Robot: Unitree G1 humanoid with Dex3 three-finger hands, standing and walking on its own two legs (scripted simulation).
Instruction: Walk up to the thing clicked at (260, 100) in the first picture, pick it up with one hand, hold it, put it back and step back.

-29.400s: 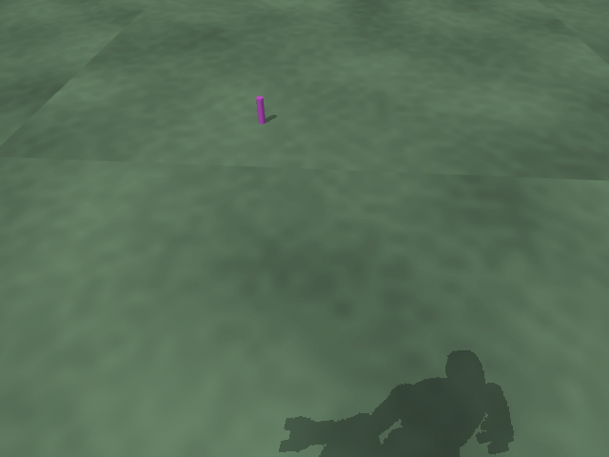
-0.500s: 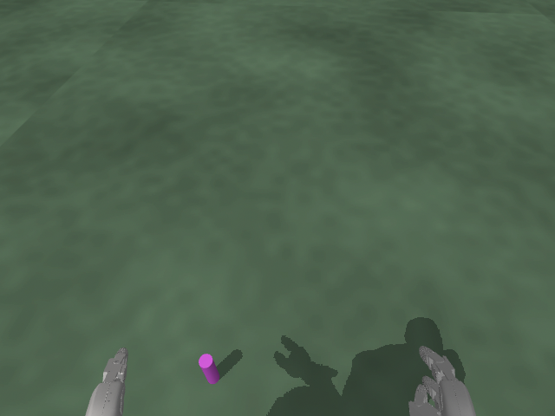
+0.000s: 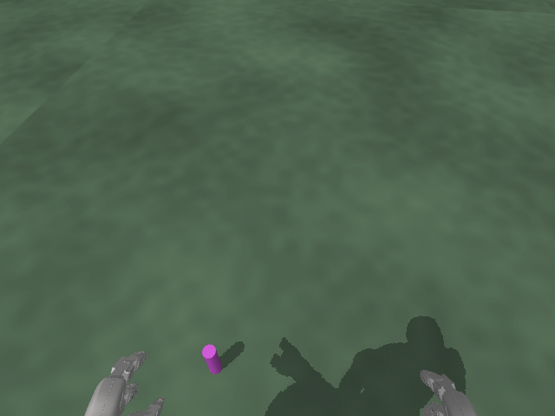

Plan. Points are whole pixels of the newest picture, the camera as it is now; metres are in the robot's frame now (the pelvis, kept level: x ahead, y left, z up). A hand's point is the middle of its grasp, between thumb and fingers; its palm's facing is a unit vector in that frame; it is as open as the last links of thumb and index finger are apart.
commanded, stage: stand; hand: left
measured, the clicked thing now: (212, 360) +0.41 +0.21 -0.65
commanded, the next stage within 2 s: none
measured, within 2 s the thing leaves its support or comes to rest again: neither
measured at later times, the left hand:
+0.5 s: hand out of the picture +0.04 +0.25 -0.11, palm faces -0.01 -0.94 -0.34, open 7.4 cm
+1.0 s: hand out of the picture +0.04 +0.25 -0.11, palm faces -0.03 -0.94 -0.34, open 7.4 cm
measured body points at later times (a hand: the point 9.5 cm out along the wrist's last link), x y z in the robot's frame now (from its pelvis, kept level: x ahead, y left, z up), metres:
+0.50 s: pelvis -0.01 +0.01 +0.04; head -0.01 +0.00 +0.49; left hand +0.04 +0.30 -0.09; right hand +0.06 -0.27 -0.10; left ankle +0.02 +0.13 -0.70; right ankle +0.01 -0.13 -0.70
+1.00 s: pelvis -0.01 +0.00 +0.05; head -0.01 +0.00 +0.50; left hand +0.05 +0.30 -0.09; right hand +0.04 -0.29 -0.09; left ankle +0.02 +0.13 -0.70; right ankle +0.01 -0.13 -0.70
